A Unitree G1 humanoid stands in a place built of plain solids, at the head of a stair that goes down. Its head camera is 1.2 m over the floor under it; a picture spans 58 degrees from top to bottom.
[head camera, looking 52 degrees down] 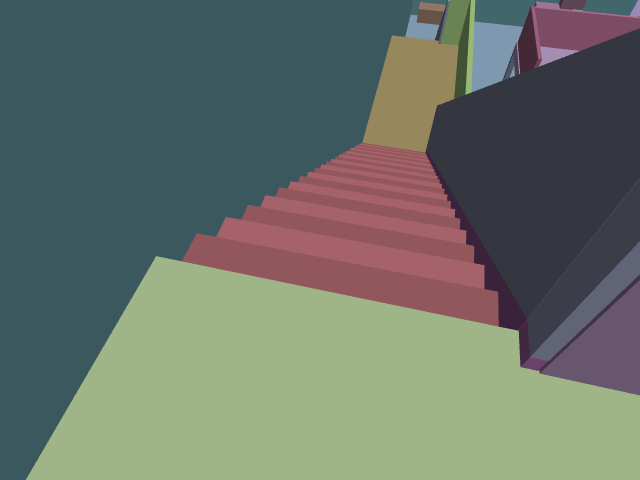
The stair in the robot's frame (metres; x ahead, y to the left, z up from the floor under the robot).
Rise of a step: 0.18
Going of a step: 0.25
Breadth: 1.20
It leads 13 degrees to the right of straight ahead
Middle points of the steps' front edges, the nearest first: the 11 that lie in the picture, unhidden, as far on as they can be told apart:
0.73 -0.02 0.00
0.97 -0.08 -0.17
1.21 -0.14 -0.35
1.45 -0.19 -0.52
1.69 -0.25 -0.70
1.93 -0.31 -0.88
2.17 -0.37 -1.05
2.42 -0.42 -1.23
2.66 -0.48 -1.40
2.90 -0.54 -1.58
3.14 -0.60 -1.76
